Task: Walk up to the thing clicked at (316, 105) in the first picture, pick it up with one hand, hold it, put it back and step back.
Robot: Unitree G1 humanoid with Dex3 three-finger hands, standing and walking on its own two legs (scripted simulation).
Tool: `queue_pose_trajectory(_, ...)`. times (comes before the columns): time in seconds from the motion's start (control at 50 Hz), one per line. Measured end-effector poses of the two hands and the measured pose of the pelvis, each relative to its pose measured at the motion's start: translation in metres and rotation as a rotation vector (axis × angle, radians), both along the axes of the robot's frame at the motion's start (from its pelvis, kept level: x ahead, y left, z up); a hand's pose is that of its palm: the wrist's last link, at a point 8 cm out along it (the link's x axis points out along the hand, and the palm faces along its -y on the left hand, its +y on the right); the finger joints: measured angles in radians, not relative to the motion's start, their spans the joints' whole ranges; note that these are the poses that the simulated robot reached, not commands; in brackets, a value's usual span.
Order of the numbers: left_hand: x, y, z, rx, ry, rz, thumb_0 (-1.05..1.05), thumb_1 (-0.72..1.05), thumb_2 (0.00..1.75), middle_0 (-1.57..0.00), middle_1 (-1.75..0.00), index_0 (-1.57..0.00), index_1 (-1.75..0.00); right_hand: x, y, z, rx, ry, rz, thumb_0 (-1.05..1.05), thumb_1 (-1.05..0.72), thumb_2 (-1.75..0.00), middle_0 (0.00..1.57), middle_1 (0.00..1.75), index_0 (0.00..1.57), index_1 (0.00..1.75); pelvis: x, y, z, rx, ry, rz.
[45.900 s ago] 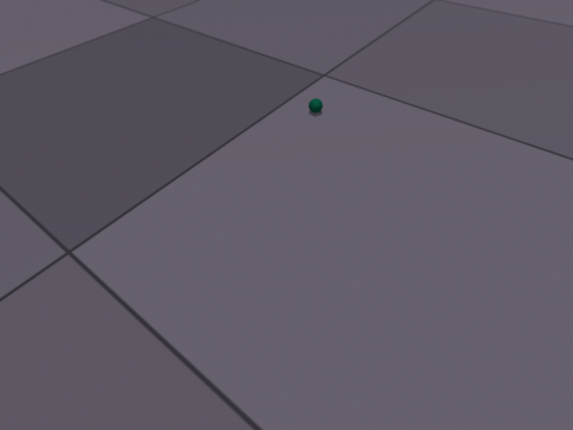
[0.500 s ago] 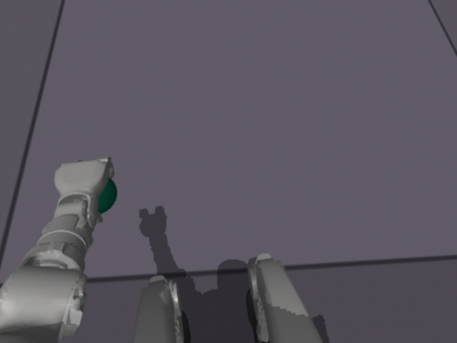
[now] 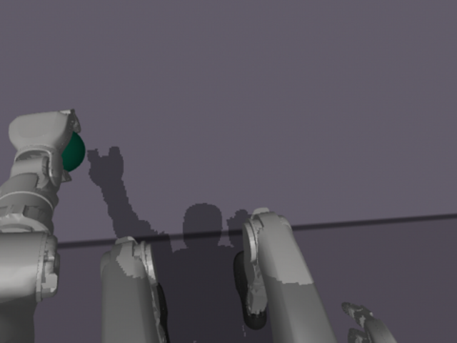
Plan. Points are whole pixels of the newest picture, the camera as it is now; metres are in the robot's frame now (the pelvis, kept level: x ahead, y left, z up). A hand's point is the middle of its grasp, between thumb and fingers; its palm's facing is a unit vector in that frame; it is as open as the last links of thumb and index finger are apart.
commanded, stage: crouch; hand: left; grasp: from above
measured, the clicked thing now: (59, 150) +0.49 +0.24 -0.17
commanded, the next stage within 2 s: lower in 0.84 s
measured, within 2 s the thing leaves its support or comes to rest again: neither
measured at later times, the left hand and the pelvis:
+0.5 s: hand (71, 154) +0.50 +0.23 -0.23, palm faces -0.47 -0.02 -0.89, open 10.9 cm; pelvis -0.01 +0.00 -0.07, yaw -2 degrees
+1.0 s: hand (74, 153) +0.51 +0.24 -0.26, palm faces -0.46 -0.01 -0.89, open 10.9 cm; pelvis -0.01 +0.00 -0.10, yaw -3 degrees
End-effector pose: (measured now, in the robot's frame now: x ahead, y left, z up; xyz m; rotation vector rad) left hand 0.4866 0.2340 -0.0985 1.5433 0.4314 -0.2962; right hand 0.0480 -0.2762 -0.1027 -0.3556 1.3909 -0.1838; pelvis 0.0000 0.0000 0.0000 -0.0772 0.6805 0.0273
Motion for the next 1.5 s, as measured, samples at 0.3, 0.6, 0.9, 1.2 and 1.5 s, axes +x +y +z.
queue_pose_trajectory(0.3, 0.014, -0.002, -0.048, -0.011, 0.022, -0.003, 0.00, -0.17, 0.70, -0.54, -0.86, -0.56, -0.83, -0.037, -0.003, -0.033, 0.000, 0.084, -0.019, 0.00, -0.92, -0.90, 0.20, 0.30, 0.20, 0.30, -0.009, -0.001, -0.045, -0.011, -0.022, -0.009)
queue_pose_trajectory(0.6, 0.025, -0.002, -0.081, -0.007, 0.019, -0.009, 0.00, -0.15, 0.67, -0.54, -0.86, -0.55, -0.83, -0.073, 0.011, -0.059, 0.030, 0.160, -0.028, 0.00, -0.91, -0.90, 0.20, 0.30, 0.20, 0.30, -0.016, 0.000, -0.077, -0.028, -0.046, -0.016)
queue_pose_trajectory(0.9, 0.034, 0.001, -0.099, 0.001, 0.010, -0.010, 0.00, -0.16, 0.68, -0.55, -0.85, -0.57, -0.82, -0.071, 0.010, -0.068, 0.022, 0.166, -0.003, 0.00, -0.91, -0.90, 0.20, 0.30, 0.20, 0.30, -0.014, 0.001, -0.093, -0.045, -0.050, -0.020)
queue_pose_trajectory(1.2, 0.034, 0.001, -0.125, -0.012, 0.035, -0.017, 0.00, -0.16, 0.66, -0.56, -0.84, -0.58, -0.81, -0.068, 0.010, -0.074, 0.010, 0.170, 0.030, 0.00, -0.91, -0.90, 0.20, 0.30, 0.20, 0.30, -0.015, 0.003, -0.105, -0.061, -0.065, -0.026)
queue_pose_trajectory(1.5, 0.038, -0.003, -0.155, -0.008, 0.023, -0.015, 0.00, -0.15, 0.66, -0.55, -0.84, -0.56, -0.82, -0.076, 0.018, -0.084, 0.027, 0.194, 0.047, 0.00, -0.91, -0.90, 0.20, 0.30, 0.20, 0.30, -0.012, 0.003, -0.120, -0.075, -0.074, -0.038)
